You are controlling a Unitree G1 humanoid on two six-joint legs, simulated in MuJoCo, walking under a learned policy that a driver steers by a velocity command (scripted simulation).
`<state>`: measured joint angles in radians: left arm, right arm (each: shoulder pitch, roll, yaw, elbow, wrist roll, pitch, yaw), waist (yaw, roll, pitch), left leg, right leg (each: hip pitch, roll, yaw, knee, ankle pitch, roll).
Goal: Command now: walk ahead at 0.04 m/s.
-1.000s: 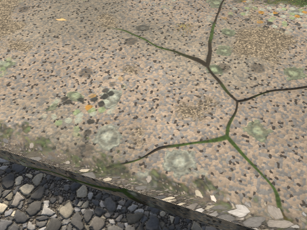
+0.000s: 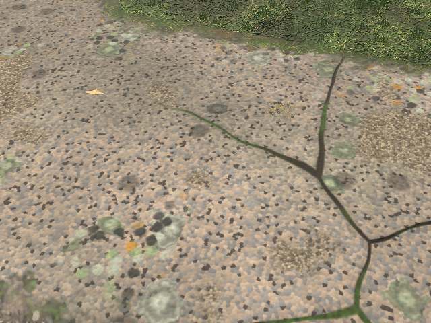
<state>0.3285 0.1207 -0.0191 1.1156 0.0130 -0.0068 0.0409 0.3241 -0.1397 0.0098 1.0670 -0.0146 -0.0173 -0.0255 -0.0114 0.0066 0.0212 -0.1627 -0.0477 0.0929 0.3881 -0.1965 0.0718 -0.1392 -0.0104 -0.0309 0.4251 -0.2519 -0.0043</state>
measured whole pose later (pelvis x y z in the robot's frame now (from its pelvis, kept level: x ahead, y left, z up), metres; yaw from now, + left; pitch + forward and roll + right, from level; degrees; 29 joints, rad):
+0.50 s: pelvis +0.01 -0.01 +0.00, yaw +0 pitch -2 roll +0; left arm 0.36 0.10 -0.03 1.16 0.01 0.00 0.05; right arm 0.37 -0.10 0.02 1.13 -0.01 -0.01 -0.04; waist -0.01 0.00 0.03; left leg -0.15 -0.04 0.08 0.39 -0.21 0.06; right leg -0.12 0.00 -0.04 0.40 -0.25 -0.01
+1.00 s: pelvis +0.02 +0.00 +0.00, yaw +0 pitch +0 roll +0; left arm 0.42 0.09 -0.01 1.13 0.04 0.00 0.03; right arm 0.43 -0.12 -0.02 1.12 -0.01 0.00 -0.04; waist -0.02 0.01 -0.02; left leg -0.18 -0.05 0.08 0.44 -0.31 0.11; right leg -0.25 -0.01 -0.07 0.70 -0.47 -0.06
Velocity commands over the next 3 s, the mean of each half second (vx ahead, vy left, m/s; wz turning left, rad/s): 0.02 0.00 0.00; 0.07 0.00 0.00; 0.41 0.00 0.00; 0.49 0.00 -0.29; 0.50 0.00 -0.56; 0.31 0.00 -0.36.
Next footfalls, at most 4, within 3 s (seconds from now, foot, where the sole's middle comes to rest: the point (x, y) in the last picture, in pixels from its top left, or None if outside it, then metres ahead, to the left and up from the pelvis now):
1.14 right None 0.06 -0.10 -0.78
1.56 left None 0.45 0.06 -0.67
2.12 right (247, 259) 0.70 -0.07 -0.67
2.60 left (245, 161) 1.12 -0.09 -0.67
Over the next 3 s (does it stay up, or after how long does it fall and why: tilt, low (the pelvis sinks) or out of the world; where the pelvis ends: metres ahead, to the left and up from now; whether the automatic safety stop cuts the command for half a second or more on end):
stays up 1.00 -0.14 0.11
